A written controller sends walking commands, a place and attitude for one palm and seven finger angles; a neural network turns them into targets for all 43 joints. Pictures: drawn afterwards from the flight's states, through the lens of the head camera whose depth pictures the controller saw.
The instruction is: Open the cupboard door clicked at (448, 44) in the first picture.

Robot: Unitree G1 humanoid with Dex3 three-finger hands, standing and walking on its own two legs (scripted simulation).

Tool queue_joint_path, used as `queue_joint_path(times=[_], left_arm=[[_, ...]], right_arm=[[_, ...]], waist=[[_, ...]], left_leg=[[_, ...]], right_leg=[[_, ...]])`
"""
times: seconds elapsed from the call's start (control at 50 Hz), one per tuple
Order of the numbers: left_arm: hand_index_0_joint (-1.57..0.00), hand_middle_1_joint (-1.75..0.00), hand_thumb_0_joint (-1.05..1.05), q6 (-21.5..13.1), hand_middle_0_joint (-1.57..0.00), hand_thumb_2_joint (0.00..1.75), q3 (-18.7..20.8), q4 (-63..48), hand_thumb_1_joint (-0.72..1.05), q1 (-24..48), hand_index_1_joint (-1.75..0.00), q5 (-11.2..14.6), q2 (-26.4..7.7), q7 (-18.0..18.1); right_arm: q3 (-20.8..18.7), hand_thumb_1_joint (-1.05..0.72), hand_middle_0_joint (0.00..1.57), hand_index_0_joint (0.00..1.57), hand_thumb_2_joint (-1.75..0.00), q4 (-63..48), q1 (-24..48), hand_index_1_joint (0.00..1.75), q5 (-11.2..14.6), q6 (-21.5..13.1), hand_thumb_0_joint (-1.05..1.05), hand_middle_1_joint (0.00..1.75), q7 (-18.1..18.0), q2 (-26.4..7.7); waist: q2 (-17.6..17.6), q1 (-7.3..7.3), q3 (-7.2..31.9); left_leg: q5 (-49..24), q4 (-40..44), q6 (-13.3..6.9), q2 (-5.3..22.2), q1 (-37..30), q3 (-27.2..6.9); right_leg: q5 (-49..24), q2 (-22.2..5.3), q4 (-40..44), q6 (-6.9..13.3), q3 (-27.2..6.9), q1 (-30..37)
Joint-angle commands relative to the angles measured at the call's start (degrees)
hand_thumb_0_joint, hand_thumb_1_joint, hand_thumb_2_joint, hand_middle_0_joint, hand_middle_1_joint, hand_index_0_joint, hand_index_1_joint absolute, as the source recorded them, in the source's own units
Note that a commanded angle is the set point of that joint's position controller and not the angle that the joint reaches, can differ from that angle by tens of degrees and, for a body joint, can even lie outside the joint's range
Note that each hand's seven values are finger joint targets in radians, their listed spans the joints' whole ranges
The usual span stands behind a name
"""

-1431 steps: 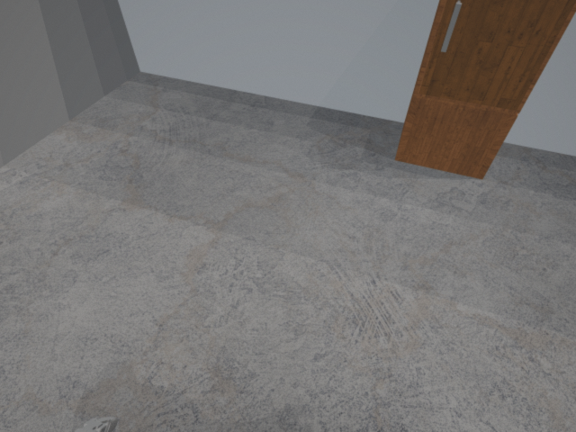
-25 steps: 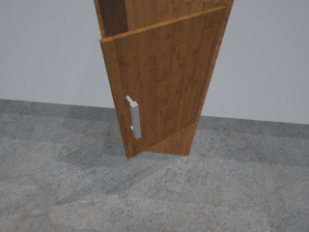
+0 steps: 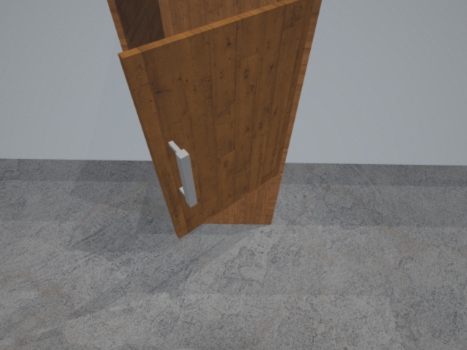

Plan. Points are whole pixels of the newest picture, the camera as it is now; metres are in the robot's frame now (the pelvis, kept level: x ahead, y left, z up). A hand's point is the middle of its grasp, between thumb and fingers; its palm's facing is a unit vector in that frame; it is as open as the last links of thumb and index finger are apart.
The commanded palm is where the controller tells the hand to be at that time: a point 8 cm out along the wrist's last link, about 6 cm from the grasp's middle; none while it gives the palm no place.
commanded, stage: walk to a spot facing it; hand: left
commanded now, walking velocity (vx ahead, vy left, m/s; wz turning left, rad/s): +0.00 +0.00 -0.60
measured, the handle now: (182, 175) +0.47 +0.15 -0.03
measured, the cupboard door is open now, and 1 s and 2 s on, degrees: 39 39 39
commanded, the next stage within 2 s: none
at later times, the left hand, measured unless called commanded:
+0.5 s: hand out of the picture +0.07 +0.15 -0.15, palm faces -0.18 -0.94 -0.28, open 7.4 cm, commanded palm none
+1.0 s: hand (189, 308) +0.22 +0.11 -0.15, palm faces -0.52 -0.81 -0.25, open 7.4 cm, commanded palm none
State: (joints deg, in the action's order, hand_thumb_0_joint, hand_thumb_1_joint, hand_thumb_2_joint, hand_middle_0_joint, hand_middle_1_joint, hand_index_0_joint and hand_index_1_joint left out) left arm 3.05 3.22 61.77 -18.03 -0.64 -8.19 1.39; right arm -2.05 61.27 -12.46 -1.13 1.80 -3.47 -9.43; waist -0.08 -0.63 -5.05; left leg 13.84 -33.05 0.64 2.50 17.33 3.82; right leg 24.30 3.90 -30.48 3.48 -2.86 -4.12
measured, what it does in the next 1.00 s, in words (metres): steps on the spot, turning right: left foot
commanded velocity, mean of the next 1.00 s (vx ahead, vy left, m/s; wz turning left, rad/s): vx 0.00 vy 0.00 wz -0.60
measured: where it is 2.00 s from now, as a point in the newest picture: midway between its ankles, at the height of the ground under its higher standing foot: outside the picture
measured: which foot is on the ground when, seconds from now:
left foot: down 0.00-0.20, up 0.22-0.70, down 0.72-1.00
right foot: down 0.00-0.72, up 0.74-1.00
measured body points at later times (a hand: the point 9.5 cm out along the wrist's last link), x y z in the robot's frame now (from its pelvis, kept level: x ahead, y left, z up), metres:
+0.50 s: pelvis -0.01 -0.04 +0.01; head +0.03 -0.07 +0.46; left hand +0.08 +0.20 -0.13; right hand +0.04 -0.31 -0.14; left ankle +0.02 +0.11 -0.66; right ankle -0.06 -0.10 -0.73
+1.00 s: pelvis +0.02 -0.02 +0.01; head +0.07 -0.05 +0.45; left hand +0.25 +0.15 -0.13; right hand -0.08 -0.27 -0.13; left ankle +0.07 +0.10 -0.73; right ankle -0.05 -0.14 -0.69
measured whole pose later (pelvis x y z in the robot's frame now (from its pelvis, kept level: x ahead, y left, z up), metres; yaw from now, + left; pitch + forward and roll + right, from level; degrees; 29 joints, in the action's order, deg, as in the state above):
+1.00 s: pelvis +0.02 -0.02 +0.01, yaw -34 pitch +1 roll -1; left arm 3.7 4.8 50.0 -8.2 -1.1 -15.1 -2.1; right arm -1.5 50.7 -13.4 -1.8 0.9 -2.1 -12.8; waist 1.1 -0.4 -7.4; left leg 18.0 -30.7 1.4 6.7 13.0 7.4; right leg 24.8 -1.5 -47.2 -1.7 2.5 -24.2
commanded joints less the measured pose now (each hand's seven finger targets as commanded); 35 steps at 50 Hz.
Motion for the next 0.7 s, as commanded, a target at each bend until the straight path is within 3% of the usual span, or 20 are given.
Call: queue_joint_path(times=[0.0,0.02,0.04,0.06,0.1,0.14,0.16,0.18,0.2,0.22,0.24,0.28,0.32,0.36,0.44,0.56,0.6,0.64,0.66,0.68], left_arm=[[-0.2,-0.3,0.0,-0.6,-0.2,0.9,2.4,-5.4,0.9,-1.3,-0.3,-0.3,-6.9,-0.1],[-0.2,-0.3,0.0,-0.4,-0.2,0.9,2.4,-6.1,0.9,-1.0,-0.3,-0.3,-6.3,-0.5],[-0.2,-0.3,0.0,-0.3,-0.2,0.9,2.4,-7.1,0.9,0.4,-0.3,-0.4,-5.9,-0.8],[-0.2,-0.3,0.0,-0.2,-0.2,0.9,2.4,-8.0,0.9,2.0,-0.3,-0.5,-5.6,-1.2],[-0.2,-0.3,0.0,-0.4,-0.2,0.9,2.6,-8.6,0.9,1.1,-0.3,-0.6,-4.9,-1.9],[-0.2,-0.3,0.0,-0.5,-0.2,0.9,3.0,-7.4,0.9,-4.2,-0.3,-0.6,-5.4,-2.1],[-0.2,-0.3,0.0,-0.6,-0.2,0.9,3.4,-6.9,0.9,-7.2,-0.3,-0.8,-7.6,-1.8],[-0.2,-0.3,0.0,-1.1,-0.2,0.9,4.3,-7.6,0.9,-6.4,-0.3,-1.6,-14.2,-1.0],[-0.2,-0.3,0.0,-1.2,-0.2,0.9,4.3,-8.6,0.9,-5.0,-0.3,-1.0,-16.6,-0.7],[-0.2,-0.3,0.0,-1.5,-0.2,0.9,4.3,-9.3,0.9,-1.8,-0.3,-1.0,-15.2,-0.3],[-0.2,-0.3,0.0,-1.7,-0.2,0.9,3.9,-9.8,0.9,1.0,-0.3,-0.9,-13.8,-0.1],[-0.2,-0.3,0.0,-2.2,-0.2,0.9,3.5,-10.2,0.9,1.5,-0.3,-0.6,-12.4,0.4],[-0.2,-0.3,0.0,-2.4,-0.2,0.9,3.5,-10.1,0.9,-0.2,-0.3,-0.5,-12.5,0.5],[-0.2,-0.3,0.0,-2.5,-0.2,0.9,3.7,-9.9,0.9,-1.7,-0.3,-0.6,-12.6,0.7],[-0.2,-0.3,0.0,-2.3,-0.2,0.9,3.9,-10.5,0.9,-2.7,-0.3,-0.7,-13.2,0.6],[-0.2,-0.3,0.0,-2.2,-0.2,0.9,4.5,-11.6,0.9,-2.2,-0.3,-1.2,-14.1,0.6],[-0.2,-0.3,0.0,-2.1,-0.2,0.9,4.7,-12.2,0.9,-0.5,-0.3,-1.0,-14.5,0.5],[-0.2,-0.3,0.0,-1.9,-0.2,0.9,4.5,-13.0,0.9,2.4,-0.3,-0.7,-14.2,0.2],[-0.2,-0.3,0.0,-1.9,-0.2,0.9,4.1,-13.4,0.9,3.6,-0.3,-0.4,-13.0,0.2],[-0.2,-0.3,0.0,-1.8,-0.2,0.9,3.7,-14.4,0.9,1.5,-0.3,0.2,-10.1,-0.3]], right_arm=[[-2.7,-0.9,0.2,0.2,-0.9,-3.5,-5.2,0.3,-0.6,-0.7,0.0,0.3,-0.6,-10.0],[-3.0,-0.9,0.2,0.2,-0.9,-4.0,-5.6,0.3,-0.8,-0.9,0.0,0.3,-0.5,-11.0],[-3.2,-0.9,0.2,0.2,-0.9,-4.5,-6.0,0.3,-0.9,-1.2,0.0,0.3,-0.4,-11.5],[-3.2,-0.9,0.2,0.2,-0.9,-5.3,-5.8,0.3,-1.0,-1.3,0.0,0.3,-0.3,-11.8],[-3.2,-0.9,0.2,0.2,-0.9,-6.9,-2.0,0.3,-1.4,-1.6,0.0,0.3,0.0,-12.2],[-3.3,-0.9,0.2,0.2,-0.9,-8.3,1.5,0.3,-1.2,-1.1,0.0,0.3,0.3,-12.2],[-3.2,-0.9,0.2,0.2,-0.9,-9.3,3.0,0.3,-0.7,-0.6,0.0,0.3,0.5,-10.9],[-2.8,-0.9,0.2,0.2,-0.9,-11.1,3.4,0.3,-0.1,-0.2,0.0,0.3,0.9,-6.4],[-2.8,-0.9,0.2,0.2,-0.9,-12.6,7.3,0.3,-0.3,-0.1,0.0,0.3,1.6,-7.8],[-3.1,-0.9,0.2,0.2,-0.9,-12.3,8.1,0.3,-0.2,0.2,0.0,0.3,1.5,-7.3],[-3.1,-0.9,0.2,0.2,-0.9,-11.8,7.2,0.3,-0.2,0.3,0.0,0.3,1.4,-7.1],[-2.8,-0.9,0.2,0.2,-0.9,-11.0,5.5,0.3,-0.1,0.0,0.0,0.3,1.4,-6.5],[-2.6,-0.9,0.2,0.2,-0.9,-11.3,6.2,0.3,0.0,0.2,0.0,0.3,1.2,-6.3],[-2.6,-0.9,0.2,0.2,-0.9,-12.1,7.6,0.3,0.2,0.3,0.0,0.3,1.2,-6.3],[-2.4,-0.9,0.2,0.2,-0.9,-13.8,10.2,0.3,0.4,0.3,0.0,0.3,1.1,-6.4],[-2.3,-0.9,0.2,0.2,-0.9,-16.0,11.5,0.3,0.9,-0.6,0.0,0.3,1.0,-6.2],[-2.2,-0.9,0.2,0.2,-0.9,-15.9,9.4,0.3,1.1,-0.9,0.0,0.3,0.9,-6.2],[-2.2,-0.9,0.2,0.2,-0.9,-14.9,4.7,0.3,1.1,-1.1,0.0,0.3,0.7,-6.8],[-2.5,-0.9,0.2,0.2,-0.9,-13.7,1.1,0.3,1.0,-1.5,0.0,0.3,0.6,-8.1],[-3.2,-0.9,0.2,0.2,-0.9,-13.8,-1.9,0.3,0.0,-2.3,0.0,0.3,0.2,-13.6]], waist=[[9.2,1.48,1.9],[13.2,1.45,3.1],[13.4,1.81,4.3],[10.4,1.76,5.0],[7.8,-0.19,6.8],[5.4,-3.02,7.4],[-1.8,-4.6,5.9],[-19.6,-4.43,3.3],[-15.1,-5.61,1.1],[-10.5,-3.35,0.1],[-10.5,-1.59,-0.4],[-7.4,-0.93,4.0],[-5.9,-1.44,6.1],[-5.7,-2.08,6.7],[-6.6,-2.39,5.1],[-6.9,-2.65,6.5],[-5.9,-1.38,7.3],[-5.0,1.22,7.9],[-2.0,3.04,9.5],[11.8,3.04,12.6]], left_leg=[[-8.8,9.7,-7.1,13.3,-8.8,-13.0],[-7.1,13.7,-9.6,17.4,-9.0,-17.1],[-4.7,16.7,-11.6,20.5,-8.2,-18.1],[-1.6,17.6,-12.5,22.0,-6.6,-18.0],[-3.5,15.9,-10.7,20.5,-3.3,-12.7],[-1.7,9.3,-6.5,16.3,2.4,-4.7],[3.4,1.5,-3.3,11.1,7.9,0.2],[14.8,-14.1,1.6,1.6,17.2,6.5],[19.9,-24.6,1.5,0.3,17.9,0.7],[16.1,-29.9,1.0,0.6,19.1,-3.4],[13.3,-32.1,1.4,1.3,19.9,-4.6],[10.2,-32.4,2.0,1.4,19.0,-4.7],[9.6,-31.1,2.4,0.7,18.3,-4.5],[9.5,-29.5,2.6,0.1,18.5,-4.7],[10.0,-26.5,2.6,-0.9,17.6,-5.4],[12.0,-17.2,2.0,-2.3,13.1,-5.7],[9.8,-11.0,1.6,-3.0,8.8,-5.6],[3.3,0.2,1.2,-3.1,-0.9,-5.9],[-4.0,8.2,0.4,0.1,-11.1,-7.8],[-14.1,12.1,-5.1,14.5,-22.0,-22.3]], right_leg=[[-10.6,-2.7,-6.1,-0.8,-1.7,-15.8],[0.3,-1.6,-13.2,-1.3,0.7,-17.9],[8.9,-2.3,-20.5,-1.7,2.1,-18.9],[10.7,-4.0,-23.8,-1.6,1.7,-18.6],[7.8,-5.4,-19.5,-1.5,2.2,-15.0],[-1.7,-4.6,-6.5,-1.9,5.0,-5.9],[-7.2,-5.6,3.6,-1.5,2.4,-1.6],[-7.3,-19.5,16.1,3.1,-20.1,-1.5],[-14.9,-24.7,16.6,7.5,-25.4,-6.7],[-22.4,-21.3,13.6,8.3,-23.5,-7.0],[-29.6,-19.0,10.7,8.2,-20.0,-5.9],[-41.9,-16.7,6.8,7.4,-15.3,0.0],[-47.6,-15.9,5.6,7.1,-14.7,3.0],[-50.2,-15.4,5.2,6.5,-15.7,5.3],[-48.5,-14.9,6.0,7.7,-18.9,3.3],[-52.3,-14.5,3.9,8.7,-23.6,3.3],[-52.4,-13.3,2.8,7.8,-23.4,1.5],[-46.7,-10.4,0.6,4.9,-22.1,-4.9],[-38.4,-7.5,-3.1,2.2,-19.5,-11.9],[-14.0,0.3,-11.7,-1.5,-11.9,-24.0]])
